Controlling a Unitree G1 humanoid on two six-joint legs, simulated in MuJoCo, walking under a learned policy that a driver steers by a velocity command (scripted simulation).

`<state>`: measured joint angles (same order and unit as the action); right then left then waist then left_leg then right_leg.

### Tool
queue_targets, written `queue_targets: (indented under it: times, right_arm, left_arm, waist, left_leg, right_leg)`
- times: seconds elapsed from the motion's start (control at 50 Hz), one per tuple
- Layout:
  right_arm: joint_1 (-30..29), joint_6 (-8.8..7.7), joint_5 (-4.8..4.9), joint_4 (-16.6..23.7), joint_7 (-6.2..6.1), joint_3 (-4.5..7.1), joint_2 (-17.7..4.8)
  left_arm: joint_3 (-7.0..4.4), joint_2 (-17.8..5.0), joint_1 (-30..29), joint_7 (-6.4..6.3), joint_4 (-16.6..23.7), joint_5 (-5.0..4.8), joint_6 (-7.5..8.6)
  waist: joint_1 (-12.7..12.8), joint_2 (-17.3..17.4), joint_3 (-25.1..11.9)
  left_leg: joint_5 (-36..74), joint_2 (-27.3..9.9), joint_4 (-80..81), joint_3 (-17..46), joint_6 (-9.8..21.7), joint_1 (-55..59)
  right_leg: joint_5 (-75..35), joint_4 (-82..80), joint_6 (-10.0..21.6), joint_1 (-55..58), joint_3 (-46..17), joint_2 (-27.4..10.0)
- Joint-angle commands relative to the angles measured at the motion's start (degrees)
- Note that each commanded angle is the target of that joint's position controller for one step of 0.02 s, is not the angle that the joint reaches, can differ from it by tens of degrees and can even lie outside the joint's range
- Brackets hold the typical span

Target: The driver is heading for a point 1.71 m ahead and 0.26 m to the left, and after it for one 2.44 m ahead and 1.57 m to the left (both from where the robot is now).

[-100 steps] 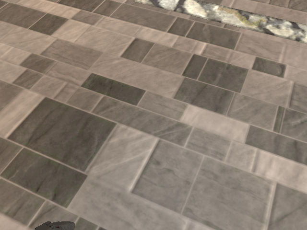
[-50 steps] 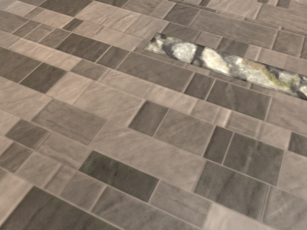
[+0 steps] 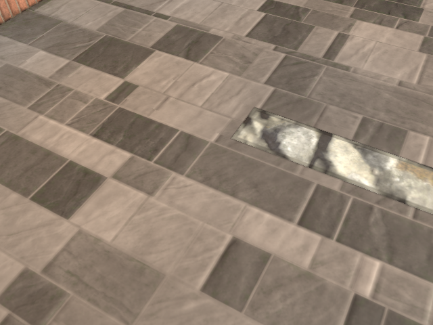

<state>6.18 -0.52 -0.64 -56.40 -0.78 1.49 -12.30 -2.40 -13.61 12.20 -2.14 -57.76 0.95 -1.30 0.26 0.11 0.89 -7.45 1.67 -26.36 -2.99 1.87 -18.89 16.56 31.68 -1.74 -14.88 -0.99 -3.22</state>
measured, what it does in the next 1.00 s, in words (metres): stands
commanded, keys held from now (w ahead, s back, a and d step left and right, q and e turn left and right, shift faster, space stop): no key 1.00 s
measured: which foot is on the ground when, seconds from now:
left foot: down 0.00-1.00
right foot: down 0.00-1.00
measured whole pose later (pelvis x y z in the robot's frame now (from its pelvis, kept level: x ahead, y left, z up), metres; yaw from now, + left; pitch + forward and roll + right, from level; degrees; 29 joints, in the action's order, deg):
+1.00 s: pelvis +0.04 -0.02 +0.00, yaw +1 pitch -1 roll +0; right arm 8.3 1.1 0.1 -64.6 -2.2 2.2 -12.0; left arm -1.0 -10.8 16.1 -2.5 -63.6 0.3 0.6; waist -0.1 0.1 2.1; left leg -12.0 -0.4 -28.1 -0.9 0.2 -15.0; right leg 18.4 27.2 -0.7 -7.6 1.2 -1.1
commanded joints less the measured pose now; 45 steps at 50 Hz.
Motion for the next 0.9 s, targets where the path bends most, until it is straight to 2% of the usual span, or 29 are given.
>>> queue_targets:
  times: [0.02, 0.06, 0.1, 0.18, 0.3, 0.52, 0.9]
  right_arm:
    - [-1.2, -0.34, -0.06, 2.5, -0.76, 1.33, -6.3]
    - [0.2, -0.28, -0.06, 1.4, -0.81, 1.42, -6.6]
    - [0.3, -0.35, 0.10, 0.7, -0.62, 1.41, -6.3]
    - [-0.1, -0.19, 0.45, -0.2, -0.41, 1.47, -6.4]
    - [0.2, 0.48, 0.65, -1.9, -0.70, 1.57, -6.8]
    - [0.0, 1.12, 0.73, -4.0, -1.25, 1.73, -7.1]
    - [1.6, 1.22, 0.71, -6.3, -1.58, 1.60, -5.9]
  left_arm:
    - [-0.97, -6.1, 0.4, 0.03, 0.6, 0.08, 1.65]
    - [-0.81, -5.5, 0.2, 0.17, 0.3, -0.18, 2.68]
    - [-0.77, -5.6, 1.7, 0.18, -0.5, -0.58, 3.05]
    - [-0.58, -5.6, 3.0, 0.09, -1.5, -0.69, 2.83]
    - [-0.35, -5.3, 3.1, 0.09, -2.2, -0.77, 2.38]
    - [-0.06, -4.4, 3.3, -0.04, -3.4, -0.68, 1.92]
    - [0.49, -3.0, 6.4, -0.52, -4.9, -0.63, 2.08]
  waist:
    - [-1.2, -6.2, 1.5]
    - [-1.2, -5.1, 0.5]
    - [-0.6, -3.4, -0.8]
    - [0.1, -1.5, -2.2]
    - [0.2, -0.2, -2.4]
    - [-0.1, -0.5, -1.0]
    - [-0.3, -0.2, 1.1]
  left_leg:
    - [-9.3, -3.9, 4.6, 4.5, 0.1, 7.3]
    - [-4.1, -3.7, 3.2, 4.1, 1.0, 8.0]
    - [0.2, -3.9, 2.6, 4.0, 1.3, 8.3]
    - [6.8, -4.0, 1.3, 3.7, 1.2, 9.3]
    - [10.4, -4.1, 0.3, 3.7, 1.0, 10.6]
    - [9.1, -4.2, 0.6, 3.8, 0.7, 10.9]
    - [2.6, -3.9, 2.0, 4.0, 0.3, 9.5]
  right_leg:
    - [8.4, -12.4, 3.0, -7.7, -2.4, -1.9]
    - [2.5, -11.5, 2.0, -5.2, -2.0, -1.6]
    - [-2.5, -10.1, 2.0, -2.5, -1.5, -1.2]
    - [-8.9, -8.5, 2.3, 0.3, -0.7, -0.7]
    - [-12.5, -8.1, 2.4, 1.6, -0.1, -0.3]
    - [-10.9, -9.1, 2.2, 2.0, 0.8, 0.4]
    - [-4.0, -10.5, 2.0, 0.2, 1.4, 1.0]
Velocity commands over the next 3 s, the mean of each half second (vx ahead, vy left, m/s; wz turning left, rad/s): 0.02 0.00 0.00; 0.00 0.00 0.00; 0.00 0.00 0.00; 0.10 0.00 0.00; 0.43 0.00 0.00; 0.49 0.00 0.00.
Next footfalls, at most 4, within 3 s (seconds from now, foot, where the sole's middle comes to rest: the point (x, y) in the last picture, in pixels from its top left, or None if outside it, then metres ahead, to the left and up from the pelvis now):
2.48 right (276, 324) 0.52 -0.13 -0.77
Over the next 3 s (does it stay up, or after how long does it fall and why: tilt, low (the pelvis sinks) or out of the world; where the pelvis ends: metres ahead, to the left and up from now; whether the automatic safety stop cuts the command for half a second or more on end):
stays up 0.62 -0.01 0.00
